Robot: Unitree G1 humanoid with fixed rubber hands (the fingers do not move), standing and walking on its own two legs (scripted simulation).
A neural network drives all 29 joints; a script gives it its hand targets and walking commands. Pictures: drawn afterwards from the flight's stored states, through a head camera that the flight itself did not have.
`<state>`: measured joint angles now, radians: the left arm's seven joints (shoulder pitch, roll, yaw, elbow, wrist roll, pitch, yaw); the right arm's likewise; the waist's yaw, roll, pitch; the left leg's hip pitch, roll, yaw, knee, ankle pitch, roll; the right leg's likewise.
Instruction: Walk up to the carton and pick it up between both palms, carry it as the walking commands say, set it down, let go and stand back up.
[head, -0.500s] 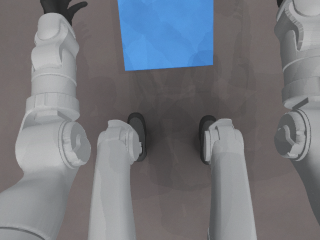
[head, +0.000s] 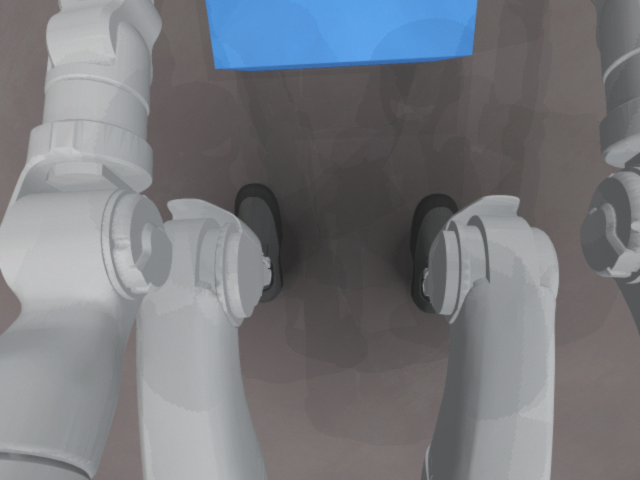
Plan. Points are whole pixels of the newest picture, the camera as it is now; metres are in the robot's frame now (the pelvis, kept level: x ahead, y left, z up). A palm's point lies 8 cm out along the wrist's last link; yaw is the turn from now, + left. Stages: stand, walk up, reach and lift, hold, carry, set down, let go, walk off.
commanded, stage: reach and lift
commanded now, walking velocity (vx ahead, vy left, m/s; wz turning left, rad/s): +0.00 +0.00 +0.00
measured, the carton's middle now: out of the picture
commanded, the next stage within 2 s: none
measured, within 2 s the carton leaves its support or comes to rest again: neither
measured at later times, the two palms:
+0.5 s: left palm out of the picture +0.56 +0.20 -0.25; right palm out of the picture +0.55 -0.21 -0.27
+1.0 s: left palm out of the picture +0.56 +0.19 -0.25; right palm out of the picture +0.56 -0.20 -0.26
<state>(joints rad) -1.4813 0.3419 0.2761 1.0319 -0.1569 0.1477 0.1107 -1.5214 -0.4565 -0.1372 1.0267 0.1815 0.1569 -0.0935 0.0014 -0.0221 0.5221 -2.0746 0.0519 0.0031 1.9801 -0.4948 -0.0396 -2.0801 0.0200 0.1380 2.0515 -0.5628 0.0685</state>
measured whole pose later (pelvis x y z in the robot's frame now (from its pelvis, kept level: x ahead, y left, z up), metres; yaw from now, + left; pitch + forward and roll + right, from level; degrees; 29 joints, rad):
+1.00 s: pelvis +0.00 +0.00 -0.05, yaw +1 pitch +35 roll +4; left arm -1.59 0.40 0.14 1.21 -0.24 0.08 0.08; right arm -1.56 -0.46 0.00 1.16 0.26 0.06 -0.09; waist 0.00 -0.02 0.52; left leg -2.24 0.04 -0.02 2.13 -0.50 -0.05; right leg -2.24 0.02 0.14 2.20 -0.58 0.08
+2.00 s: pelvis +0.00 +0.00 -0.05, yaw +1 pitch +35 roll +3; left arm -1.61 0.37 0.12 1.16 -0.21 0.14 0.10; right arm -1.60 -0.41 -0.07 1.15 0.21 0.11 -0.08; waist 0.00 -0.02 0.52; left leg -2.24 0.03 -0.02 2.13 -0.50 -0.05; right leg -2.24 0.02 0.14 2.20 -0.58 0.08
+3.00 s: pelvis -0.02 +0.00 -0.03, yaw +0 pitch +26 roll +3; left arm -1.52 0.33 0.09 0.96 -0.19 0.36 0.28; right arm -1.56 -0.36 -0.08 0.98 0.11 0.37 -0.21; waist 0.00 -0.02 0.52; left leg -2.06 0.02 -0.02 2.07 -0.46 -0.05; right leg -2.05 0.02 0.13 2.14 -0.54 0.08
